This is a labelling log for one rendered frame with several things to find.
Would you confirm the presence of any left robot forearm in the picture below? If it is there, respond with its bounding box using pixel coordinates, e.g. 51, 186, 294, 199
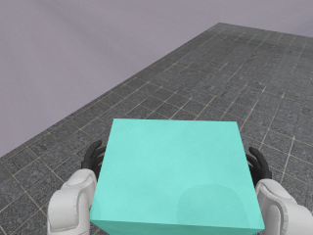
47, 168, 98, 235

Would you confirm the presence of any carton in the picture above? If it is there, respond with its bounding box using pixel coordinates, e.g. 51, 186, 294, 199
89, 118, 265, 235

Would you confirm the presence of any robot right hand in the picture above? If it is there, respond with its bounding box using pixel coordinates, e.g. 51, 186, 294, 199
246, 147, 272, 188

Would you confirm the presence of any right robot forearm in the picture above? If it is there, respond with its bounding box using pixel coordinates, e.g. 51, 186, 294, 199
254, 178, 313, 235

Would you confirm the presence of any robot left hand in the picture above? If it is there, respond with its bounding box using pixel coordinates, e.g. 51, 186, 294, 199
81, 140, 107, 182

